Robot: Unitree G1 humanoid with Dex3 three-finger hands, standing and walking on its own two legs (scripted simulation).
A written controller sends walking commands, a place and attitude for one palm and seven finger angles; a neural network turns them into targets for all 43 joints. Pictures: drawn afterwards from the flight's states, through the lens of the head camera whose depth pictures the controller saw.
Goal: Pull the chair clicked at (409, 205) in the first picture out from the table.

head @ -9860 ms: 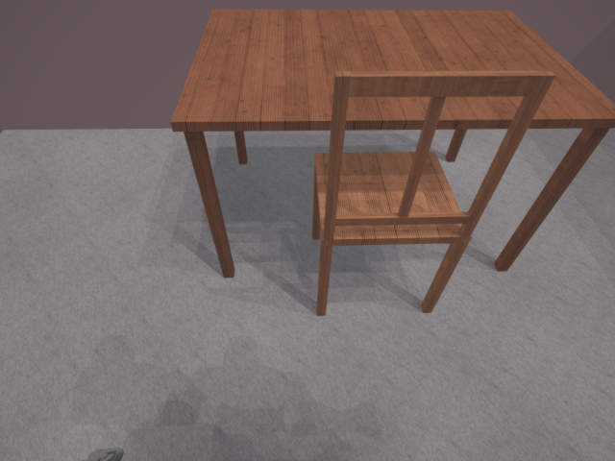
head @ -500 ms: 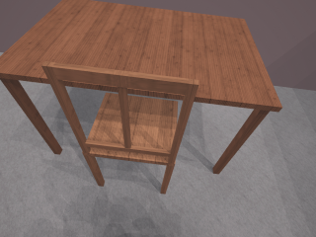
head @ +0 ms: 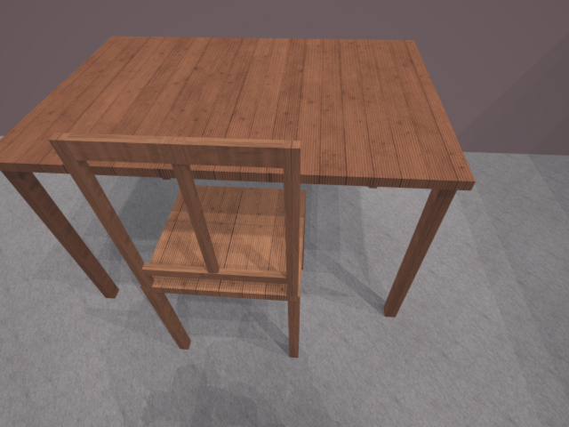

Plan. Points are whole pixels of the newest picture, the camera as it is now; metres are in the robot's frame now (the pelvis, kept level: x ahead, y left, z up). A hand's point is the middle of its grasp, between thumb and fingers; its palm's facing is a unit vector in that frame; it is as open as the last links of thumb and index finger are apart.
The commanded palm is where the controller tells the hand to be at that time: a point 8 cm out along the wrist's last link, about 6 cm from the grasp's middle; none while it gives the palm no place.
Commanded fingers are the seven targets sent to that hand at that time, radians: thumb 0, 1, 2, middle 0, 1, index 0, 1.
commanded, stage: come to a stop and stand still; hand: left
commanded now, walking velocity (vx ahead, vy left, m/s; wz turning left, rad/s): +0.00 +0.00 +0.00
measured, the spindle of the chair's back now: (199, 225) +0.51 +0.21 -0.07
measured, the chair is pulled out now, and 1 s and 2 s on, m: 0.00 0.00 0.00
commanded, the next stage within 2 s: look again from close up in 0.26 s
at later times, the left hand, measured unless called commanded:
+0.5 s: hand out of the picture -0.01 +0.16 -0.18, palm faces +0.02 -0.99 -0.17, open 7.4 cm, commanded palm none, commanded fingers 0.00 0.90 0.90 -0.20 -0.30 -0.20 -0.30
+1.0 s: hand out of the picture +0.03 +0.24 -0.18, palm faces -0.03 -0.97 -0.22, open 7.4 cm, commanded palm none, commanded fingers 0.00 0.90 0.90 -0.20 -0.30 -0.20 -0.30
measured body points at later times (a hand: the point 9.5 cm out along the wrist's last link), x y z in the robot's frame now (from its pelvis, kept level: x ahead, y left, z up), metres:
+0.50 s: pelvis +0.02 +0.01 -0.01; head +0.03 +0.00 +0.44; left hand -0.01 +0.21 -0.17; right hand +0.03 -0.22 -0.17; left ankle +0.01 +0.14 -0.74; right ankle -0.04 -0.09 -0.74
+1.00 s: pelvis +0.01 +0.05 +0.00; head +0.03 +0.05 +0.44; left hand +0.03 +0.29 -0.16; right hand +0.02 -0.18 -0.16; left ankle +0.01 +0.14 -0.74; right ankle -0.04 -0.09 -0.74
